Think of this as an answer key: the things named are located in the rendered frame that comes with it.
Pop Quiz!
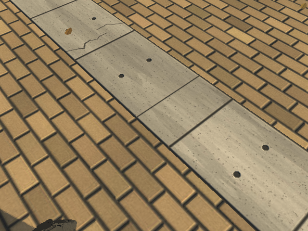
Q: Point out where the robot left hand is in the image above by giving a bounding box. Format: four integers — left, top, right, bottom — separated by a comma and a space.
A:
32, 218, 77, 231

